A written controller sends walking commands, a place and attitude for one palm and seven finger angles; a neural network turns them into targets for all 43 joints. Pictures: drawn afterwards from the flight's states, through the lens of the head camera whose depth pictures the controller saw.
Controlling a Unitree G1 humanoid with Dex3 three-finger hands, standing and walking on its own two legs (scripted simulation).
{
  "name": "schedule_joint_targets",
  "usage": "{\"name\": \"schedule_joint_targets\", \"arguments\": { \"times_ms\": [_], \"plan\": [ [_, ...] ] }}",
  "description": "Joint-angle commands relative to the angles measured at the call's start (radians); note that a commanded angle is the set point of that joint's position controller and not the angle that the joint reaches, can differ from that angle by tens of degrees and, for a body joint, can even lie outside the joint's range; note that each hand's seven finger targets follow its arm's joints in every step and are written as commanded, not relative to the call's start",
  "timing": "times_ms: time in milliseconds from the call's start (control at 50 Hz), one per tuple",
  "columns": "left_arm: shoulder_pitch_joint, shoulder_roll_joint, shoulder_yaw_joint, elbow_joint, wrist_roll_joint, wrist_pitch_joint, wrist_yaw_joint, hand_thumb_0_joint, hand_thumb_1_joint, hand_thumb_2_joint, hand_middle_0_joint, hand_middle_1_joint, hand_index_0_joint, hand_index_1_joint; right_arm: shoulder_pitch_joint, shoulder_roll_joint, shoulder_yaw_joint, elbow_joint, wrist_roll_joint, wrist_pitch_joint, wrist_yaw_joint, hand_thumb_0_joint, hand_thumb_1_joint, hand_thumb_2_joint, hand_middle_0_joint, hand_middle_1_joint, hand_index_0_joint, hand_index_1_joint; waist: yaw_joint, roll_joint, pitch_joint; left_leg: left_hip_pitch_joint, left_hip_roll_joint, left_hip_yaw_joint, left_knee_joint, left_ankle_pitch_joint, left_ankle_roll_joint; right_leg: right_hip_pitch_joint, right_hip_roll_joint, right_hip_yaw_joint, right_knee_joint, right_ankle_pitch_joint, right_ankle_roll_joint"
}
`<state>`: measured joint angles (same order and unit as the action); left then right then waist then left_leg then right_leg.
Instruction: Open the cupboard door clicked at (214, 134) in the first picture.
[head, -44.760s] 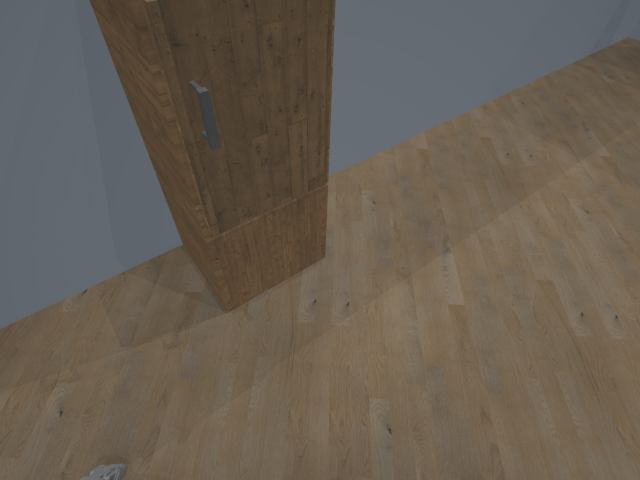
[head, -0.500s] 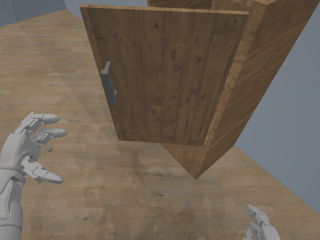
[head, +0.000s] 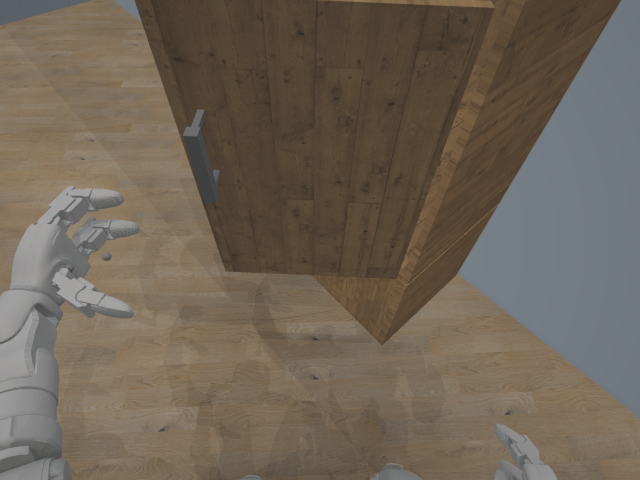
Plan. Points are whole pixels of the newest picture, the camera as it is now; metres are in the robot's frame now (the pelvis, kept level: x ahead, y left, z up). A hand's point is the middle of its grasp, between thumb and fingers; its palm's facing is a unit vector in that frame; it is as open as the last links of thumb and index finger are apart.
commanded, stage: move the hooked fingers beside the handle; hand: left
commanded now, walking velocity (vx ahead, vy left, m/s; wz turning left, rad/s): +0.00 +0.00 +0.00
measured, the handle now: (205, 158) +0.54 +0.19 +0.07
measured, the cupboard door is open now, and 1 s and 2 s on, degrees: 46 46 46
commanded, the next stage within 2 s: slide the fingers in behind the handle in 1.98 s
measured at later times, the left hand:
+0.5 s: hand (130, 216) +0.41 +0.26 +0.08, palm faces -0.01 -1.00 +0.00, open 14.0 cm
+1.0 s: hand (144, 183) +0.47 +0.26 +0.08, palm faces -0.03 -1.00 +0.01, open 14.0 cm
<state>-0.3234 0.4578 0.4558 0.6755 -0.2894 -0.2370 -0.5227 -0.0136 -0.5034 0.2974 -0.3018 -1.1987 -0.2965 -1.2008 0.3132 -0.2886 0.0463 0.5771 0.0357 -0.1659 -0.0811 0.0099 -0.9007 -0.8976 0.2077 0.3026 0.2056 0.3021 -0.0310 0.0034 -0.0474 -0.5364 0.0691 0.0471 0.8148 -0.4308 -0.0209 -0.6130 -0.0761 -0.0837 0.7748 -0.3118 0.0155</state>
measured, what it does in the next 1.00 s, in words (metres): stands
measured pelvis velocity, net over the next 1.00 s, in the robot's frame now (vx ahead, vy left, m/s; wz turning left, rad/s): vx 0.00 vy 0.01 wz -0.02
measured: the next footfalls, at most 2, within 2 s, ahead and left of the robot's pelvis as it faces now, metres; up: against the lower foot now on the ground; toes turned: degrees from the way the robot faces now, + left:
none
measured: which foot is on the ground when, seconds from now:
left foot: down 0.00-1.00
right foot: down 0.00-1.00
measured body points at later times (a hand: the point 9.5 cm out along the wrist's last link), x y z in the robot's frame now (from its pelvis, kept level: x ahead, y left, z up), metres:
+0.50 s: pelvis +0.00 +0.00 -0.01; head +0.08 +0.01 +0.44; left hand +0.41 +0.32 +0.08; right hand +0.08 -0.27 -0.11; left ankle -0.02 +0.13 -0.70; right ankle +0.04 -0.13 -0.70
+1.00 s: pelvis +0.00 +0.01 -0.02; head +0.11 +0.02 +0.42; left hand +0.47 +0.32 +0.08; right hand +0.02 -0.27 -0.12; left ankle -0.02 +0.13 -0.70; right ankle +0.04 -0.13 -0.70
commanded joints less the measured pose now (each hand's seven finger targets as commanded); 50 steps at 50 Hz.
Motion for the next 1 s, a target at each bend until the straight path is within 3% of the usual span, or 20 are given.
{"name": "schedule_joint_targets", "arguments": {
  "times_ms": [0,40,120,200,240,300,340,400,480,620,640,680,720,760,780,840,860,880,900,980],
  "plan": [
    [-0.334,0.326,0.091,-0.152,-0.017,-0.082,0.006,0.0,-0.5,0.3,-0.3,-1.2,-0.3,-1.2,0.029,-0.159,-0.065,-0.113,0.0,-0.03,-0.011,0.0,-0.9,-0.9,0.2,0.3,0.2,0.3,-0.003,0.053,-0.281,-0.001,-0.069,-0.025,-0.127,0.241,0.025,0.229,0.071,0.044,-0.07,0.185,-0.032],
    [-0.366,0.36,0.112,-0.147,-0.018,-0.1,-0.007,0.0,-0.5,0.3,-0.3,-1.2,-0.3,-1.2,0.047,-0.163,-0.069,-0.107,-0.003,-0.021,-0.011,0.0,-0.9,-0.9,0.2,0.3,0.2,0.3,-0.002,0.05,-0.338,0.007,-0.069,-0.023,-0.114,0.275,0.029,0.259,0.074,0.051,-0.056,0.226,-0.033],
    [-0.396,0.322,0.069,-0.116,-0.019,-0.111,-0.028,0.0,-0.5,0.3,-0.3,-1.2,-0.3,-1.2,0.061,-0.161,-0.072,-0.1,-0.001,-0.007,-0.01,0.0,-0.9,-0.9,0.2,0.3,0.2,0.3,-0.013,0.088,-0.336,0.017,-0.068,-0.023,-0.104,0.306,0.03,0.229,0.078,0.047,-0.048,0.256,-0.037],
    [-0.448,0.313,0.049,-0.065,-0.007,-0.103,-0.021,0.0,-0.5,0.3,-0.3,-1.2,-0.3,-1.2,0.078,-0.166,-0.077,-0.084,-0.001,0.007,-0.008,0.0,-0.9,-0.9,0.2,0.3,0.2,0.3,-0.027,0.084,-0.331,0.016,-0.066,-0.029,-0.105,0.284,0.029,0.182,0.077,0.038,-0.052,0.225,-0.034],
    [-0.493,0.339,0.061,-0.048,-0.001,-0.103,-0.015,0.0,-0.5,0.3,-0.3,-1.2,-0.3,-1.2,0.089,-0.169,-0.077,-0.083,-0.002,0.018,-0.008,0.0,-0.9,-0.9,0.2,0.3,0.2,0.3,-0.029,0.062,-0.345,0.01,-0.066,-0.031,-0.099,0.295,0.03,0.19,0.078,0.04,-0.044,0.24,-0.033],
    [-0.53,0.354,0.065,-0.026,0.019,-0.114,0.006,0.0,-0.5,0.3,-0.3,-1.2,-0.3,-1.2,0.093,-0.167,-0.074,-0.082,-0.006,0.03,-0.003,0.0,-0.9,-0.9,0.2,0.3,0.2,0.3,-0.025,0.089,-0.353,-0.004,-0.066,-0.031,-0.097,0.289,0.029,0.187,0.075,0.042,-0.038,0.233,-0.035],
    [-0.556,0.404,0.098,0.01,0.031,-0.121,0.015,0.0,-0.5,0.3,-0.3,-1.2,-0.3,-1.2,0.107,-0.172,-0.075,-0.077,-0.007,0.043,-0.002,0.0,-0.9,-0.9,0.2,0.3,0.2,0.3,-0.026,0.061,-0.37,-0.015,-0.063,-0.032,-0.087,0.309,0.031,0.2,0.079,0.043,-0.027,0.255,-0.035],
    [-0.572,0.396,0.091,0.029,0.043,-0.136,0.02,0.0,-0.5,0.3,-0.3,-1.2,-0.3,-1.2,0.11,-0.168,-0.075,-0.08,-0.01,0.056,0.005,0.0,-0.9,-0.9,0.2,0.3,0.2,0.3,-0.025,0.094,-0.392,-0.014,-0.065,-0.028,-0.081,0.325,0.03,0.205,0.077,0.047,-0.021,0.277,-0.035],
    [-0.588,0.415,0.104,0.062,0.044,-0.14,0.011,0.0,-0.5,0.3,-0.3,-1.2,-0.3,-1.2,0.123,-0.171,-0.077,-0.082,-0.011,0.076,0.009,0.0,-0.9,-0.9,0.2,0.3,0.2,0.3,-0.029,0.088,-0.414,-0.02,-0.062,-0.022,-0.068,0.342,0.033,0.208,0.08,0.051,-0.014,0.305,-0.033],
    [-0.727,0.403,0.057,0.141,0.06,-0.148,0.002,0.0,-0.5,0.3,-0.3,-1.2,-0.3,-1.2,0.142,-0.176,-0.074,-0.073,-0.012,0.105,0.008,0.0,-0.9,-0.9,0.2,0.3,0.2,0.3,-0.067,0.074,-0.372,-0.041,-0.059,-0.034,-0.056,0.296,0.038,0.136,0.087,0.044,-0.01,0.247,-0.036],
    [-0.748,0.417,0.065,0.145,0.064,-0.152,0.003,0.0,-0.5,0.3,-0.3,-1.2,-0.3,-1.2,0.147,-0.177,-0.073,-0.066,-0.013,0.11,0.008,0.0,-0.9,-0.9,0.2,0.3,0.2,0.3,-0.066,0.098,-0.394,-0.031,-0.059,-0.032,-0.054,0.303,0.036,0.134,0.086,0.047,-0.009,0.251,-0.034],
    [-0.78,0.423,0.058,0.188,0.073,-0.153,0.005,0.0,-0.5,0.3,-0.3,-1.2,-0.3,-1.2,0.156,-0.179,-0.073,-0.054,-0.013,0.118,0.005,0.0,-0.9,-0.9,0.2,0.3,0.2,0.3,-0.084,0.067,-0.39,-0.055,-0.058,-0.034,-0.045,0.278,0.038,0.121,0.085,0.049,-0.01,0.235,-0.029],
    [-0.821,0.441,0.062,0.202,0.076,-0.158,0.005,0.0,-0.5,0.3,-0.3,-1.2,-0.3,-1.2,0.163,-0.181,-0.069,-0.051,-0.016,0.122,0.004,0.0,-0.9,-0.9,0.2,0.3,0.2,0.3,-0.084,0.102,-0.392,-0.059,-0.059,-0.036,-0.037,0.283,0.038,0.114,0.086,0.05,0.0,0.235,-0.035],
    [-0.834,0.482,0.082,0.232,0.095,-0.155,0.008,0.0,-0.5,0.3,-0.3,-1.2,-0.3,-1.2,0.173,-0.185,-0.069,-0.045,-0.017,0.133,0.004,0.0,-0.9,-0.9,0.2,0.3,0.2,0.3,-0.087,0.091,-0.414,-0.07,-0.058,-0.04,-0.031,0.278,0.038,0.112,0.085,0.052,0.002,0.229,-0.031],
    [-0.857,0.456,0.054,0.238,0.098,-0.152,0.009,0.0,-0.5,0.3,-0.3,-1.2,-0.3,-1.2,0.174,-0.182,-0.067,-0.043,-0.017,0.135,0.006,0.0,-0.9,-0.9,0.2,0.3,0.2,0.3,-0.098,0.102,-0.412,-0.071,-0.058,-0.038,-0.029,0.278,0.039,0.101,0.085,0.052,0.002,0.232,-0.029],
    [-0.881,0.521,0.097,0.241,0.11,-0.158,0.014,0.0,-0.5,0.3,-0.3,-1.2,-0.3,-1.2,0.195,-0.187,-0.068,-0.04,-0.023,0.147,0.008,0.0,-0.9,-0.9,0.2,0.3,0.2,0.3,-0.089,0.13,-0.468,-0.052,-0.055,-0.046,-0.016,0.332,0.037,0.108,0.088,0.049,0.02,0.263,-0.034],
    [-0.866,0.51,0.091,0.252,0.113,-0.155,0.015,0.0,-0.5,0.3,-0.3,-1.2,-0.3,-1.2,0.196,-0.185,-0.068,-0.045,-0.023,0.152,0.011,0.0,-0.9,-0.9,0.2,0.3,0.2,0.3,-0.086,0.144,-0.47,-0.054,-0.056,-0.044,-0.015,0.339,0.036,0.104,0.088,0.048,0.022,0.268,-0.034],
    [-0.886,0.492,0.073,0.263,0.114,-0.149,0.016,0.0,-0.5,0.3,-0.3,-1.2,-0.3,-1.2,0.199,-0.184,-0.067,-0.042,-0.023,0.156,0.012,0.0,-0.9,-0.9,0.2,0.3,0.2,0.3,-0.102,0.131,-0.454,-0.062,-0.053,-0.042,-0.012,0.324,0.037,0.086,0.089,0.047,0.018,0.259,-0.03],
    [-0.894,0.525,0.096,0.283,0.118,-0.146,0.022,0.0,-0.5,0.3,-0.3,-1.2,-0.3,-1.2,0.206,-0.19,-0.067,-0.039,-0.025,0.16,0.012,0.0,-0.9,-0.9,0.2,0.3,0.2,0.3,-0.102,0.097,-0.442,-0.085,-0.051,-0.047,-0.013,0.308,0.039,0.092,0.089,0.047,0.015,0.249,-0.028],
    [-0.935,0.567,0.103,0.29,0.138,-0.143,0.021,0.0,-0.5,0.3,-0.3,-1.2,-0.3,-1.2,0.221,-0.194,-0.063,-0.045,-0.027,0.174,0.013,0.0,-0.9,-0.9,0.2,0.3,0.2,0.3,-0.11,0.135,-0.462,-0.101,-0.053,-0.043,-0.007,0.299,0.042,0.093,0.09,0.053,0.019,0.247,-0.029]
  ]
}}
